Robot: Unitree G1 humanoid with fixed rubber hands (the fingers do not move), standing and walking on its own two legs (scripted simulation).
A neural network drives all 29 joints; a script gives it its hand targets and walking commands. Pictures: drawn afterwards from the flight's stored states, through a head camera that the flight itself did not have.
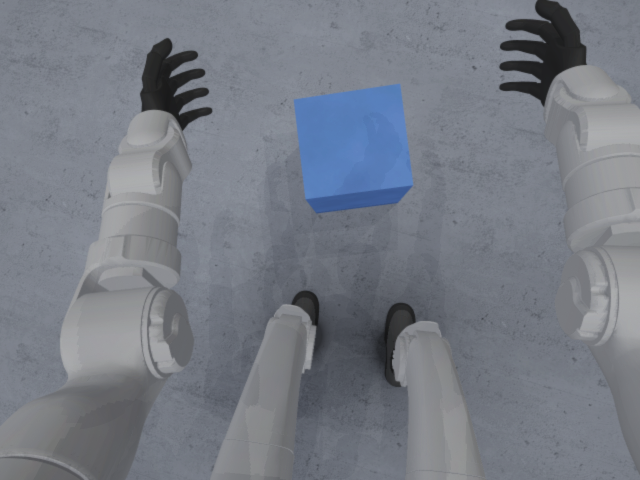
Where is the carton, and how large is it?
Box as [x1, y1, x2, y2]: [294, 84, 412, 212]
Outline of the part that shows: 399,84 294,99 305,198 316,212 397,202 412,185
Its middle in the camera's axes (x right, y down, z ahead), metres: +0.07 -0.20 +0.88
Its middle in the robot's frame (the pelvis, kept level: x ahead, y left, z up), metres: +0.56 +0.05 -0.54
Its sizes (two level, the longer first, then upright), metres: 0.210 0.200 0.250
